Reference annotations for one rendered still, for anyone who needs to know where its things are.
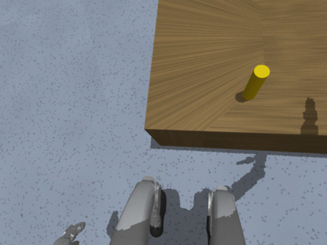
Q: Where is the left robot hand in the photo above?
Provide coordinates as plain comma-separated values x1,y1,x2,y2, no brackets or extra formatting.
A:
53,222,86,245

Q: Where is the can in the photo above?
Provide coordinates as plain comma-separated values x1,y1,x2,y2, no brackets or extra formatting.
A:
243,65,270,100

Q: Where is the left robot foot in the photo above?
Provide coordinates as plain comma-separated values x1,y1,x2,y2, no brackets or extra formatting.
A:
150,190,167,237

